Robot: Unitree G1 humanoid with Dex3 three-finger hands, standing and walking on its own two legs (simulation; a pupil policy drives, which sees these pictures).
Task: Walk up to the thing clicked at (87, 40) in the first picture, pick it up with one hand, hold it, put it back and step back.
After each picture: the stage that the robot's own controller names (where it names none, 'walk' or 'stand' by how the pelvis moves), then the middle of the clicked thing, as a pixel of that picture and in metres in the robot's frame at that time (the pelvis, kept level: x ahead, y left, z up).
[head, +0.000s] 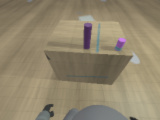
stand; (87, 37) +0.69 +0.09 +0.06
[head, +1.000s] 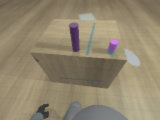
rise first; (75, 38) +0.60 +0.20 +0.09
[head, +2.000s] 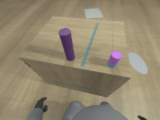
stand; (68, 47) +0.45 +0.21 +0.10
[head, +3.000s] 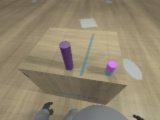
stand; (67, 57) +0.41 +0.21 +0.06
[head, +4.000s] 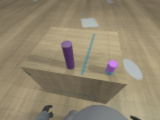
stand; (69, 56) +0.43 +0.20 +0.05
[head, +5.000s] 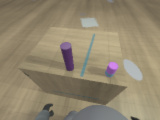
stand; (68, 58) +0.41 +0.20 +0.05
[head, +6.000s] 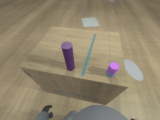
stand; (69, 58) +0.41 +0.19 +0.05
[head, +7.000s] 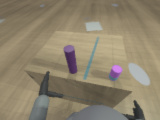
rise first; (71, 61) +0.40 +0.19 +0.06
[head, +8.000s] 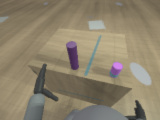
go down; (73, 57) +0.43 +0.19 +0.06
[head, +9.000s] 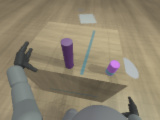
go down; (68, 55) +0.42 +0.18 +0.07
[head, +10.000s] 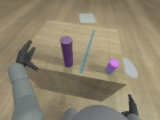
go down; (67, 54) +0.43 +0.18 +0.07
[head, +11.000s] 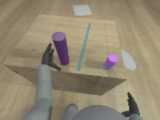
close in; (62, 51) +0.42 +0.19 +0.09
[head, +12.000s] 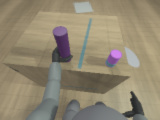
close; (64, 47) +0.43 +0.18 +0.12
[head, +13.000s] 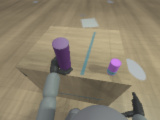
lift; (64, 59) +0.31 +0.17 +0.18
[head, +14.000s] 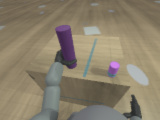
lift; (68, 50) +0.34 +0.16 +0.24
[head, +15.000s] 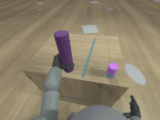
hold; (65, 54) +0.33 +0.17 +0.21
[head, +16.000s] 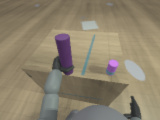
hold; (65, 57) +0.33 +0.17 +0.18
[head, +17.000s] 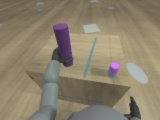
crouch; (65, 48) +0.36 +0.18 +0.23
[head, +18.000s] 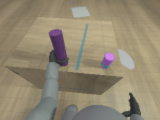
lower; (60, 50) +0.43 +0.20 +0.10
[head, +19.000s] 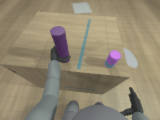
lower; (62, 47) +0.43 +0.19 +0.12
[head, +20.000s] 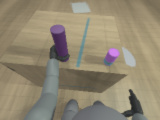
lower; (61, 46) +0.44 +0.19 +0.12
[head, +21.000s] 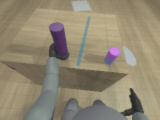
lower; (61, 44) +0.45 +0.19 +0.12
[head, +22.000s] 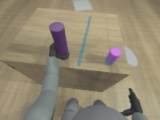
rest; (61, 44) +0.45 +0.19 +0.12
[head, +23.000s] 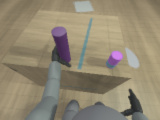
withdraw; (63, 48) +0.42 +0.18 +0.12
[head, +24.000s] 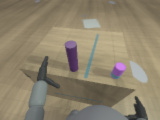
sink last; (72, 58) +0.40 +0.17 +0.09
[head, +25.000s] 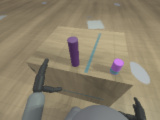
stand; (74, 53) +0.45 +0.18 +0.09
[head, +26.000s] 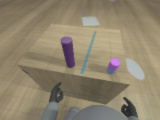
stand; (68, 54) +0.43 +0.19 +0.09
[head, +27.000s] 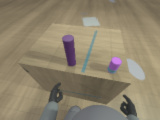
stand; (70, 52) +0.44 +0.18 +0.10
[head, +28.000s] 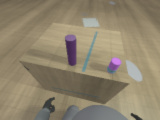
stand; (71, 52) +0.45 +0.18 +0.09
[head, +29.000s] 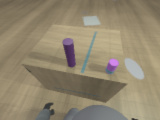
walk; (70, 54) +0.44 +0.19 +0.06
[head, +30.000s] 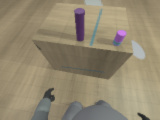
walk; (80, 27) +0.65 +0.14 +0.08
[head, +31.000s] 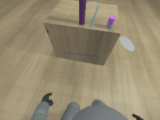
walk; (82, 12) +0.98 +0.16 +0.07
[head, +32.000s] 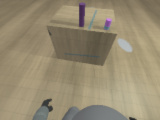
stand; (81, 15) +1.04 +0.19 +0.06
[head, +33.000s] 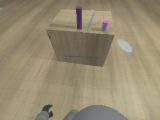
stand; (79, 18) +1.05 +0.21 +0.05
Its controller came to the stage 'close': yes
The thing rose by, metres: 0.21
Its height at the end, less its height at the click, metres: +0.00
